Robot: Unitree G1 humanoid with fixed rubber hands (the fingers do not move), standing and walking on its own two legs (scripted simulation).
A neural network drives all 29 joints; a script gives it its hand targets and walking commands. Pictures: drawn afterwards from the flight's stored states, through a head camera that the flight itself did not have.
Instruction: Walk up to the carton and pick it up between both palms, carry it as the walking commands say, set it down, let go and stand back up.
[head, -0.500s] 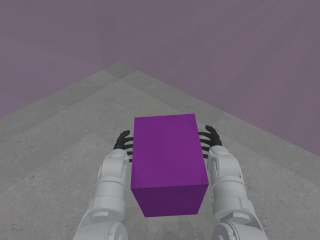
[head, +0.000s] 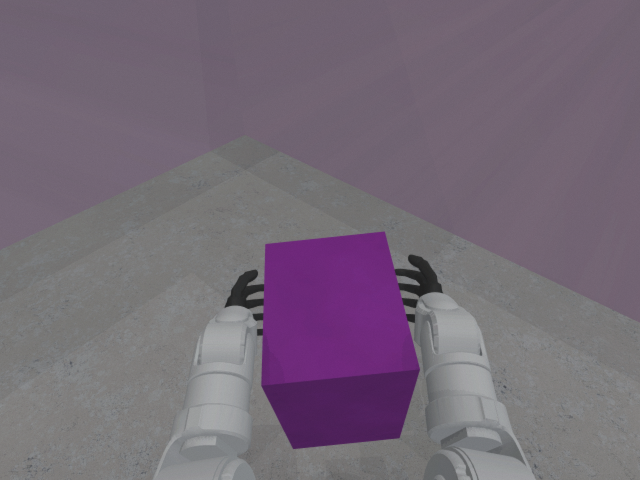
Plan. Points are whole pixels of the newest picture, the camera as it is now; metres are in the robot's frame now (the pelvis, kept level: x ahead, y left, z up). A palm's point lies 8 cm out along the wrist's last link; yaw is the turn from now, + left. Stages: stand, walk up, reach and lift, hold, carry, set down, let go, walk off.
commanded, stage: reach and lift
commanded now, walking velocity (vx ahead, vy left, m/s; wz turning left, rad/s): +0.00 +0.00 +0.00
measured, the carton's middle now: (336, 346) +0.31 -0.02 -0.03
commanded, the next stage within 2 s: hold in 0.84 s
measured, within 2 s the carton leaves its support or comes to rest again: neither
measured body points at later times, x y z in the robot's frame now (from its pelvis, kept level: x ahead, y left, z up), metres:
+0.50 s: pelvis +0.00 -0.01 +0.00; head -0.05 -0.01 +0.45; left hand +0.31 +0.12 +0.04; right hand +0.32 -0.14 +0.06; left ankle +0.02 +0.10 -0.74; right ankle +0.03 -0.12 -0.74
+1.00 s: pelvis -0.01 -0.01 +0.00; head -0.07 -0.01 +0.44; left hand +0.30 +0.13 +0.04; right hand +0.31 -0.14 +0.06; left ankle +0.02 +0.10 -0.74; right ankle +0.03 -0.12 -0.74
